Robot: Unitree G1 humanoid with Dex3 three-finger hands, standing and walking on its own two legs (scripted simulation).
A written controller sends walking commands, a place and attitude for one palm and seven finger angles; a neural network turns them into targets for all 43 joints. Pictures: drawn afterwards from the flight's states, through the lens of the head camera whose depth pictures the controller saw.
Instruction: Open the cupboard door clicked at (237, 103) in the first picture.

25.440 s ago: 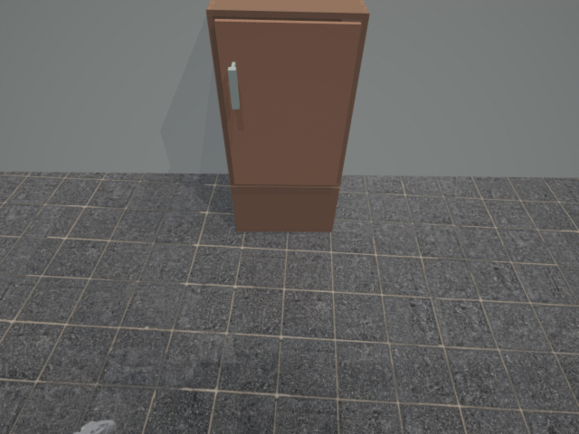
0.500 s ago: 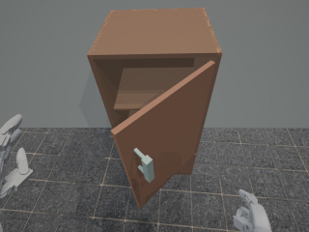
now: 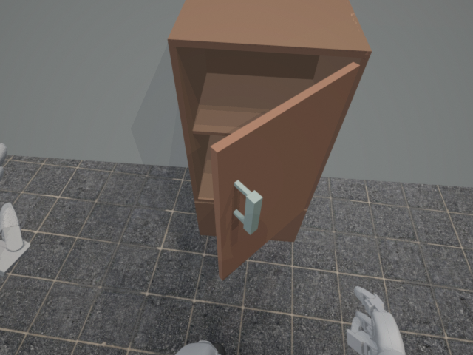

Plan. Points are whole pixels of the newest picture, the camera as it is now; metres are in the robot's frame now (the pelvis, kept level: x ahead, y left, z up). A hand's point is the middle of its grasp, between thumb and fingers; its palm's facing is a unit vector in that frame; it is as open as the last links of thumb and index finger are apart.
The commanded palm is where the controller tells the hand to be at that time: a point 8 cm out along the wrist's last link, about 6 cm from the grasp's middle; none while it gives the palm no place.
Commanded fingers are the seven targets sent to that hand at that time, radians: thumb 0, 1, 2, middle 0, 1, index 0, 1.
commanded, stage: step back with the hand held close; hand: left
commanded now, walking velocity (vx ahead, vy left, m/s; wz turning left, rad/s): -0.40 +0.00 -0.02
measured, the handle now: (245, 207) +0.39 +0.01 -0.02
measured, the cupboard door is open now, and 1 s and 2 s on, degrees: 46 46 46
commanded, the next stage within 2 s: stop stepping back and stand still in 0.44 s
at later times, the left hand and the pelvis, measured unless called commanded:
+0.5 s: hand out of the picture +0.11 +0.27 +0.17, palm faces +0.41 -0.79 -0.46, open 7.4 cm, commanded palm +0.06 +0.30 +0.19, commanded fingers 0.00 0.90 0.90 -0.20 -0.30 -0.20 -0.30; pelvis -0.10 +0.01 -0.01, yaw -3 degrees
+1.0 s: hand out of the picture +0.02 +0.28 +0.18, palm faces +0.35 -0.82 -0.45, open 7.4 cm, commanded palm -0.01 +0.32 +0.19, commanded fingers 0.00 0.90 0.90 -0.20 -0.30 -0.20 -0.30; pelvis -0.19 +0.04 +0.01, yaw -7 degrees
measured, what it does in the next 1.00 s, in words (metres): walks backwards: right foot, then left foot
